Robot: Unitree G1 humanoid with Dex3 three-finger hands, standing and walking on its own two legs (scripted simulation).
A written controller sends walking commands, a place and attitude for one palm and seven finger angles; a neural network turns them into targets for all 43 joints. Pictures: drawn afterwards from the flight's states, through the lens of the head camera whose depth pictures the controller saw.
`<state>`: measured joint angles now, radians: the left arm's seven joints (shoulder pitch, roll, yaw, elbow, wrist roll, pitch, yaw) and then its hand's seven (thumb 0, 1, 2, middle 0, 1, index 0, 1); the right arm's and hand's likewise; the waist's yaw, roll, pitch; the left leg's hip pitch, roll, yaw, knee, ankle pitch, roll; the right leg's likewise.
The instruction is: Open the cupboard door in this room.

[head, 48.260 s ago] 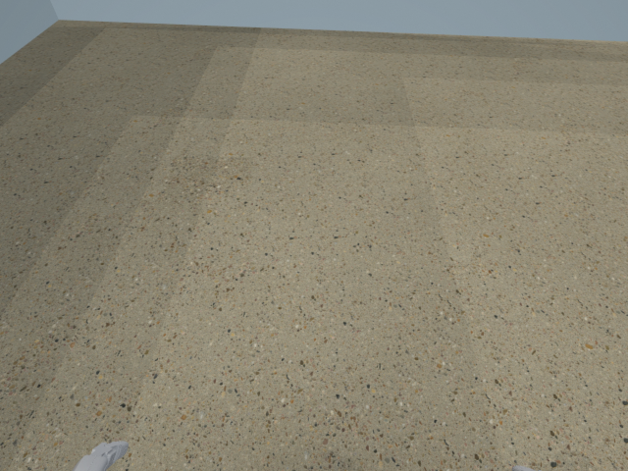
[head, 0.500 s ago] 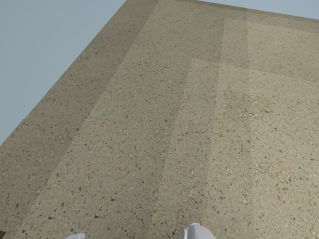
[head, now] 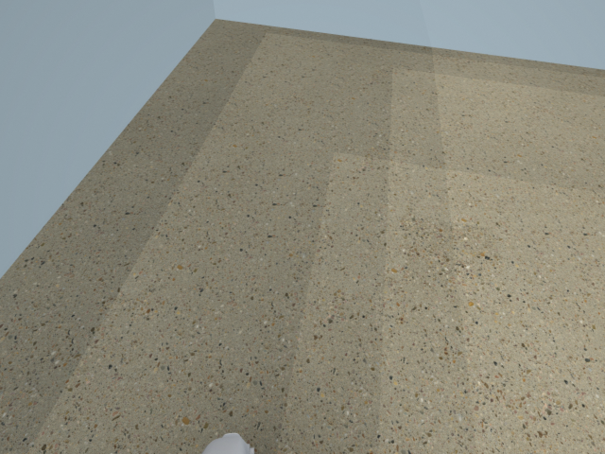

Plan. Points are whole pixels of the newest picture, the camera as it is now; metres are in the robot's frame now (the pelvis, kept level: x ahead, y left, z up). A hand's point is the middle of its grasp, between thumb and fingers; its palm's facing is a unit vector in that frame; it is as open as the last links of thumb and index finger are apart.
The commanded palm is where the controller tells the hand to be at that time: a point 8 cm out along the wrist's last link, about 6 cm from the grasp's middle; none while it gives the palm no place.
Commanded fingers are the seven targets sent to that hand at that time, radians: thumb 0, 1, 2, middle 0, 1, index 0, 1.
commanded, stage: walk to a spot facing it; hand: left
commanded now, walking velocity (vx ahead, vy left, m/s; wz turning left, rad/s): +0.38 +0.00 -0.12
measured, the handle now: out of the picture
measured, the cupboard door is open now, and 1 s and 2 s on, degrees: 42 42 42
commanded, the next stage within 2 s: turn to face it in 0.28 s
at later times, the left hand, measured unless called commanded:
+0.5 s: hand (234, 335) +0.33 +0.14 -0.17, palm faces -0.09 -0.97 -0.24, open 7.4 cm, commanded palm none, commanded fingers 0.00 0.90 0.90 -0.20 -0.30 -0.20 -0.30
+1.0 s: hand (226, 308) +0.39 +0.17 -0.18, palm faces +0.21 -0.95 -0.21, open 7.4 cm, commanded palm none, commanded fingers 0.00 0.90 0.90 -0.20 -0.30 -0.20 -0.30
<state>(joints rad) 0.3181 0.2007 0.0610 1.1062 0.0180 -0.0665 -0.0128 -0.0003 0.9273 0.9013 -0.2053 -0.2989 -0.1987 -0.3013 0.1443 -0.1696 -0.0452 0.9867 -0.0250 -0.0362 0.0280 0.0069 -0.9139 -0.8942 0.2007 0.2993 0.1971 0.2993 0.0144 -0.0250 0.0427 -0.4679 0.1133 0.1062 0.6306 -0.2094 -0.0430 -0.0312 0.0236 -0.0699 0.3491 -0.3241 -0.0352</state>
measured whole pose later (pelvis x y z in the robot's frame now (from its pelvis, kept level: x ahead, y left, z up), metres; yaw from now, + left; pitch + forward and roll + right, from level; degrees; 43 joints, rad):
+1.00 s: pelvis +0.32 -0.05 +0.00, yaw +11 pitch +1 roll -2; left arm 0.12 0.23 0.08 0.95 0.01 0.04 0.01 0.01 0.91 0.90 -0.20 -0.30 -0.20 -0.30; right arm 0.18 -0.19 -0.03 0.94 -0.03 0.01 -0.02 0.00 -0.91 -0.89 0.20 0.30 0.20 0.30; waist -0.01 -0.02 0.08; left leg -0.35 0.02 0.03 0.55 -0.23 0.03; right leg -0.46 -0.07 -0.02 1.03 -0.45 0.09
